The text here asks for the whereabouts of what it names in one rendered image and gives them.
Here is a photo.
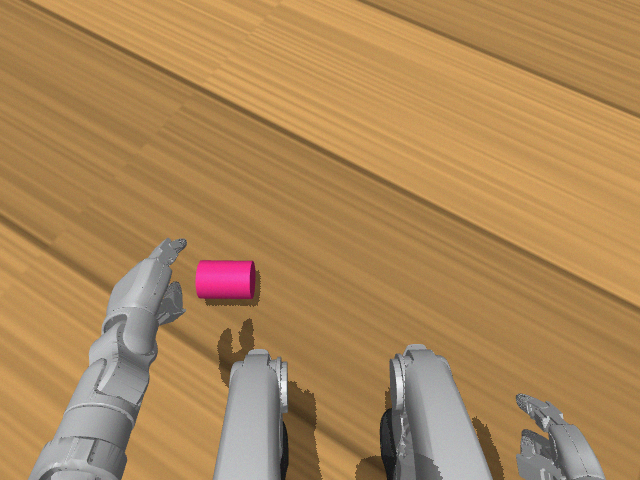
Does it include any right robot foot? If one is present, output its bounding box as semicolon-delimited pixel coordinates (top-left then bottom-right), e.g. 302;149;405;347
380;408;397;480

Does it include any left robot arm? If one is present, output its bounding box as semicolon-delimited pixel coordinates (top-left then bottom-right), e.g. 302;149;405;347
28;307;159;480

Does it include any can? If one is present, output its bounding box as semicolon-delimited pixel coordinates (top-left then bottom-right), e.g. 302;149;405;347
196;260;255;299

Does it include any left robot hand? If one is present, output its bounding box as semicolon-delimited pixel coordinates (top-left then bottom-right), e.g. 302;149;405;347
106;238;187;326

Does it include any right robot hand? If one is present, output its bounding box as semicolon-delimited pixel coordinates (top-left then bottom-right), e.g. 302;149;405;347
516;393;606;480

